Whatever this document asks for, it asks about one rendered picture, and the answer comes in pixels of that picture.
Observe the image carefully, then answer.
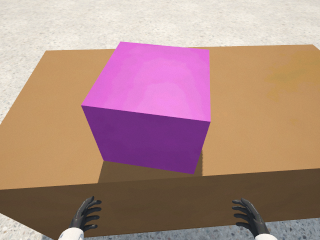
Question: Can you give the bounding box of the carton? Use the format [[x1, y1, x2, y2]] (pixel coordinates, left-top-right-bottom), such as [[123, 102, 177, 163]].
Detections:
[[81, 41, 211, 175]]

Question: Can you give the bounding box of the robot left forearm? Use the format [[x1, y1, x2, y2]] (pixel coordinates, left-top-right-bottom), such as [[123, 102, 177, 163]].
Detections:
[[58, 227, 84, 240]]

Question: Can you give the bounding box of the pedestal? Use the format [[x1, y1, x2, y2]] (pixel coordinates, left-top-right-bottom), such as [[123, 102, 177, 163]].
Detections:
[[0, 44, 320, 240]]

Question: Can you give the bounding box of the robot left hand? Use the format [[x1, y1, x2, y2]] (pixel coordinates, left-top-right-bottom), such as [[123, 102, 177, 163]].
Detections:
[[68, 196, 102, 233]]

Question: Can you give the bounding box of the robot right hand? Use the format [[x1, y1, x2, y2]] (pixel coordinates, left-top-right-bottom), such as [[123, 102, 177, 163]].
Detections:
[[232, 198, 270, 239]]

